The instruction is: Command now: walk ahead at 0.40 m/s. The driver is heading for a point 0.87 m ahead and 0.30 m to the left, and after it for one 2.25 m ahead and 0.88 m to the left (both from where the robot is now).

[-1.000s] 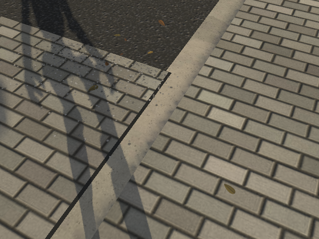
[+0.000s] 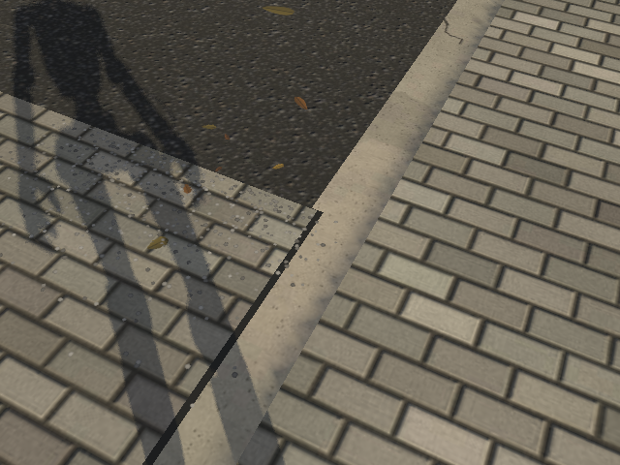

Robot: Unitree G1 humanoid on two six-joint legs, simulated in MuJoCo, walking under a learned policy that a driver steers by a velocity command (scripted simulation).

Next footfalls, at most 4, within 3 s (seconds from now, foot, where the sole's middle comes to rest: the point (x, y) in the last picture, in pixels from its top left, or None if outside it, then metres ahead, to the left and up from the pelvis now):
0.42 right None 0.39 -0.09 -0.77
0.96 left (241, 425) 0.61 0.15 -0.77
1.48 right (252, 297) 1.00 0.16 -0.82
1.88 left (158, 327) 0.89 0.39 -0.82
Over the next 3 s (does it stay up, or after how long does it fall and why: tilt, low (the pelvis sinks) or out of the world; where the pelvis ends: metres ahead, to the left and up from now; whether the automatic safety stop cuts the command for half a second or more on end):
stays up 1.06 0.35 -0.03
